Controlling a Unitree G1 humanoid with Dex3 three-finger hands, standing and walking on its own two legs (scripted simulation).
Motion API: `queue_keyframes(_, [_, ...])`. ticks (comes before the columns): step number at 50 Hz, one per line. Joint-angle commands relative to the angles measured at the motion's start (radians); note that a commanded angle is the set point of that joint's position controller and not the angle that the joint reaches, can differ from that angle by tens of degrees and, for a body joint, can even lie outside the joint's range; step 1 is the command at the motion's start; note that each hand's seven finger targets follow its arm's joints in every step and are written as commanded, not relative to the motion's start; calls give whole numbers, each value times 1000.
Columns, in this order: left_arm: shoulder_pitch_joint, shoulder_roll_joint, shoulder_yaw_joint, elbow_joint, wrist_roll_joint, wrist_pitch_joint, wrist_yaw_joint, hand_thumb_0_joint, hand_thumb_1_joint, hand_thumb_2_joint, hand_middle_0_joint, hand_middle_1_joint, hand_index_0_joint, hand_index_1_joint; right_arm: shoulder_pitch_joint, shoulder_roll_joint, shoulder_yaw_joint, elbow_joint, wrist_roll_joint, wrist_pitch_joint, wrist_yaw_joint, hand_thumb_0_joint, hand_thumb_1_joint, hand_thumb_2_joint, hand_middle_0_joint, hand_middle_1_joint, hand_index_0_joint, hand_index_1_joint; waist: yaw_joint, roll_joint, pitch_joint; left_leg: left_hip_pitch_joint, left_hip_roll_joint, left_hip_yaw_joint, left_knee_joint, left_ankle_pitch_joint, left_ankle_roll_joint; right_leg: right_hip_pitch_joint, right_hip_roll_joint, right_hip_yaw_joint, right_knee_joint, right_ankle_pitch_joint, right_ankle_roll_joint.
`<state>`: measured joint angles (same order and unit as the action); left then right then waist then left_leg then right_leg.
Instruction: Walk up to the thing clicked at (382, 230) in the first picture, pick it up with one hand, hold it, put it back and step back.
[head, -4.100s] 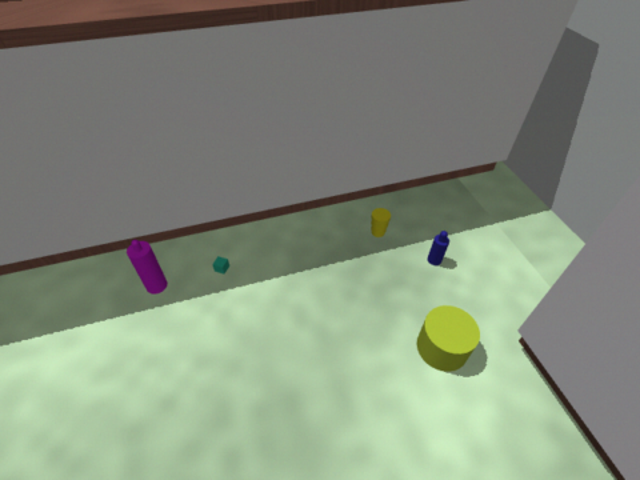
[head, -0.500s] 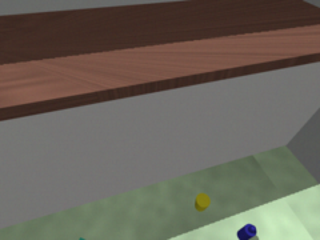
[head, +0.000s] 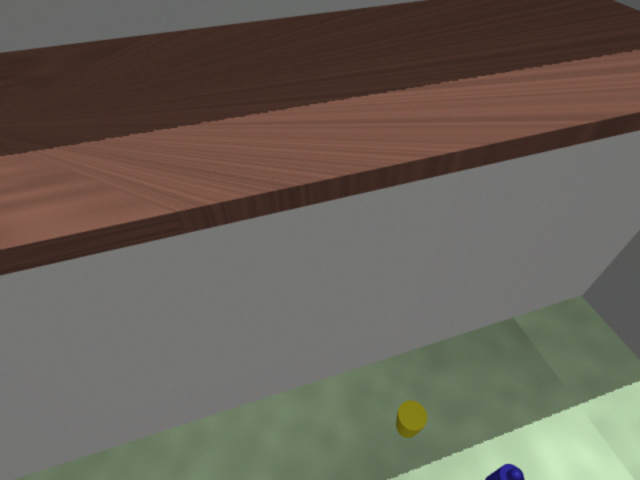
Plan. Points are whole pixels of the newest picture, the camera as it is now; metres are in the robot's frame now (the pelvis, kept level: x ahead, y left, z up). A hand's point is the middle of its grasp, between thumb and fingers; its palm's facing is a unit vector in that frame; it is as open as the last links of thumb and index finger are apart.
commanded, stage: walk up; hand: right
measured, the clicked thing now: (409, 421) +0.42 -0.25 -0.71
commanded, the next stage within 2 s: stand in 1.46 s
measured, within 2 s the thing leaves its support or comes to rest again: neither
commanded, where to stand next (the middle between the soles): +0.04 +0.00 m, yaw -1 degrees
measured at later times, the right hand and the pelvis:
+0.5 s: hand out of the picture +0.09 -0.27 -0.14, palm faces -0.02 +0.93 -0.37, open 7.4 cm; pelvis +0.01 -0.01 +0.00, yaw -1 degrees
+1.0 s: hand out of the picture +0.09 -0.27 -0.14, palm faces +0.01 +0.94 -0.34, open 7.4 cm; pelvis +0.02 -0.01 +0.02, yaw -1 degrees
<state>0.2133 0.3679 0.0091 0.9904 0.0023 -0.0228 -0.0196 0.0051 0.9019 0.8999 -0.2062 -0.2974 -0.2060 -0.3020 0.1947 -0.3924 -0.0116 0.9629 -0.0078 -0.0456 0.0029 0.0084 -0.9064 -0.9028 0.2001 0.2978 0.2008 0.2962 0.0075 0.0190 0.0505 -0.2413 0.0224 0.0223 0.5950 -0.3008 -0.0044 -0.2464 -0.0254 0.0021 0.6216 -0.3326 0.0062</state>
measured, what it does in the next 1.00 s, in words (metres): stands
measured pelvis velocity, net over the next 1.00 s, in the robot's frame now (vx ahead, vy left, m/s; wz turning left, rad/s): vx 0.02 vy -0.01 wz -0.02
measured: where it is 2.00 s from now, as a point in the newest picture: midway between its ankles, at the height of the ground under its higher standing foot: outside the picture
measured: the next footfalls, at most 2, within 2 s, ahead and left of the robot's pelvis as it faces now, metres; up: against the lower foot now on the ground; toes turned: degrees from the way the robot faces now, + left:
none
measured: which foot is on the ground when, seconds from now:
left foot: down 0.00-1.00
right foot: down 0.00-1.00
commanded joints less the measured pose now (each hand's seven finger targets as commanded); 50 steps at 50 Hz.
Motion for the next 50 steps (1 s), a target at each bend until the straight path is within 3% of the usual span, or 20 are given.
queue_keyframes(1, [-49,186,46,-68,-4,-22,20,0,900,900,-200,-300,-200,-300,32,-289,-71,-23,0,-19,-16,0,-900,-900,200,300,200,300,-18,-4,-47,102,232,-265,-152,194,192,-116,8,-9,47,58,-50])
queue_keyframes(2, [-20,190,48,-52,1,-22,22,0,900,900,-200,-300,-200,-300,-17,-283,-68,-39,-1,-14,-14,0,-900,-900,200,300,200,300,1,15,-33,52,239,-261,-146,177,191,-73,0,-6,10,49,-52])
queue_keyframes(4, [30,221,58,-23,3,-35,22,0,900,900,-200,-300,-200,-300,-85,-242,-54,-59,3,-5,-12,0,-900,-900,200,300,200,300,31,-15,-32,-30,146,-130,-35,264,129,24,-45,75,-114,181,-79])
queue_keyframes(6, [28,299,80,-17,0,-41,19,0,900,900,-200,-300,-200,-300,-93,-186,-40,-50,9,2,-9,0,-900,-900,200,300,200,300,19,-140,15,-162,-21,26,155,31,37,69,-215,327,-253,226,-186])
queue_keyframes(7, [17,322,86,-25,3,-42,20,0,900,900,-200,-300,-200,-300,-78,-187,-42,-43,6,7,-12,0,-900,-900,200,300,200,300,12,-155,30,-193,-20,25,163,-130,32,89,-284,390,-267,259,-246])
queue_keyframes(8, [11,313,82,-31,9,-41,21,0,900,900,-200,-300,-200,-300,-80,-195,-46,-42,5,5,-12,0,-900,-900,200,300,200,300,13,-143,37,-206,-4,-6,160,-212,33,98,-295,393,-260,335,-265])
queue_keyframes(9, [3,306,81,-37,12,-40,23,0,900,900,-200,-300,-200,-300,-79,-191,-46,-41,5,0,-10,0,-900,-900,200,300,200,300,10,-147,31,-197,4,-9,128,-222,41,100,-284,364,-247,399,-256])
queue_keyframes(11, [-51,290,74,-53,5,-35,23,0,900,900,-200,-300,-200,-300,-33,-178,-49,-24,7,-13,-5,0,-900,-900,200,300,200,300,-25,-160,-13,-53,6,10,-20,-70,50,69,-201,223,-174,480,-184])
queue_keyframes(13, [-108,228,56,-66,-15,-28,27,0,900,900,-200,-300,-200,-300,31,-205,-56,9,5,-24,-11,0,-900,-900,200,300,200,300,-58,-70,-117,175,90,-92,-118,393,80,-20,-80,69,-12,483,-74])
queue_keyframes(14, [-126,196,45,-78,-23,-25,30,0,900,900,-200,-300,-200,-300,52,-235,-64,21,3,-23,-16,0,-900,-900,200,300,200,300,-62,-9,-136,248,170,-207,-152,472,126,-97,-19,22,72,350,-38])
queue_keyframes(15, [-101,165,32,-73,-19,-17,30,0,900,900,-200,-300,-200,-300,20,-262,-66,12,1,-24,-19,0,-900,-900,200,300,200,300,-45,35,-122,230,278,-319,-203,461,184,-132,15,-3,86,100,-17])
queue_keyframes(16, [-69,175,39,-54,-15,-8,34,0,900,900,-200,-300,-200,-300,-37,-278,-62,-1,1,-19,-13,0,-900,-900,200,300,200,300,-23,71,-98,127,330,-331,-223,383,243,-75,28,-9,104,-194,-30])
queue_keyframes(18, [-38,189,44,-22,-6,-9,29,0,900,900,-200,-300,-200,-300,-112,-252,-57,-23,-7,-5,-9,0,-900,-900,200,300,200,300,8,117,-49,29,273,-255,-215,258,205,-13,12,8,9,-200,-40])
queue_keyframes(20, [-19,207,50,13,-5,-21,24,0,900,900,-200,-300,-200,-300,-152,-213,-40,-25,-2,2,-10,0,-900,-900,200,300,200,300,28,106,-63,-15,171,-125,-150,269,106,100,-34,50,-170,160,-41])
queue_keyframes(22, [-35,239,56,14,1,-28,28,0,900,900,-200,-300,-200,-300,-142,-183,-35,-16,12,8,-7,0,-900,-900,200,300,200,300,7,60,-105,-2,81,-49,-60,289,37,137,-120,173,-240,344,-80])
queue_keyframes(23, [-82,251,51,8,1,-30,28,0,900,900,-200,-300,-200,-300,-113,-179,-35,3,15,13,-5,0,-900,-900,200,300,200,300,-22,34,-108,16,60,-43,-95,148,24,103,-154,210,-243,279,-103])
queue_keyframes(24, [-113,263,50,11,-2,-28,23,0,900,900,-200,-300,-200,-300,-104,-181,-36,21,11,16,-3,0,-900,-900,200,300,200,300,-30,20,-78,75,61,-43,-147,29,26,19,-151,189,-236,179,-111])
queue_keyframes(27, [-131,213,34,32,-1,-19,21,0,900,900,-200,-300,-200,-300,-143,-198,-38,41,5,7,-4,0,-900,-900,200,300,200,300,-9,11,-51,78,122,-117,-228,121,57,49,-60,82,-235,176,-48])
queue_keyframes(34, [-152,218,26,79,1,-24,25,0,900,900,-200,-300,-200,-300,-149,-177,-33,90,8,11,-4,0,-900,-900,200,300,200,300,-17,-67,-74,140,95,-58,-240,183,35,72,-100,110,-313,232,-51])
queue_keyframes(50, [-182,205,28,97,3,-21,27,0,900,900,-200,-300,-200,-300,-166,-166,-36,136,-2,10,-1,0,-900,-900,200,300,200,300,-8,-26,-82,144,108,-67,-303,216,22,122,-90,81,-333,260,-31])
